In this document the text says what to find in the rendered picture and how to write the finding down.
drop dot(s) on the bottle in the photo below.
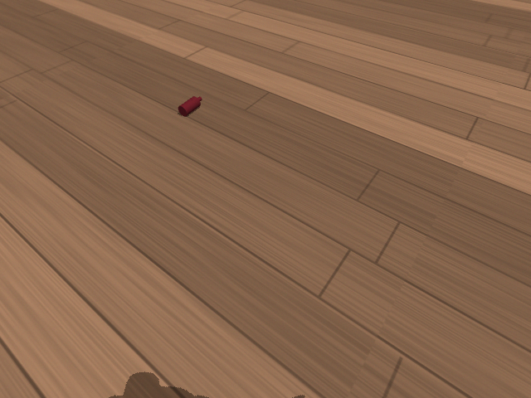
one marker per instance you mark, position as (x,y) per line
(189,106)

